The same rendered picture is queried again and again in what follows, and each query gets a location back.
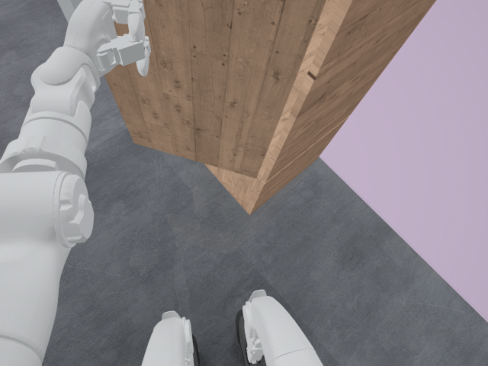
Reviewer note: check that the left robot forearm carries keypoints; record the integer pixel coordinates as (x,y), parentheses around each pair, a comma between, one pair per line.
(55,131)

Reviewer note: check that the left robot upper arm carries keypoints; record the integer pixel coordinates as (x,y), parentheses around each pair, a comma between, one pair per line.
(42,216)

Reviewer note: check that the robot right thigh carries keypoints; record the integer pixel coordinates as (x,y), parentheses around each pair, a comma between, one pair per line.
(283,342)

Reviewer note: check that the left robot hand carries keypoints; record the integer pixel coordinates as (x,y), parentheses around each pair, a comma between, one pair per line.
(91,31)

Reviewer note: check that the handle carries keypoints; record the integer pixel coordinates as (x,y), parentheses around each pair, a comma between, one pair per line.
(68,7)

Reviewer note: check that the robot right shin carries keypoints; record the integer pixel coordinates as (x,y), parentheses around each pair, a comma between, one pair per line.
(254,348)

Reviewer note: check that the cupboard door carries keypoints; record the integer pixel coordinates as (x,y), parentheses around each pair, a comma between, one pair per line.
(220,73)

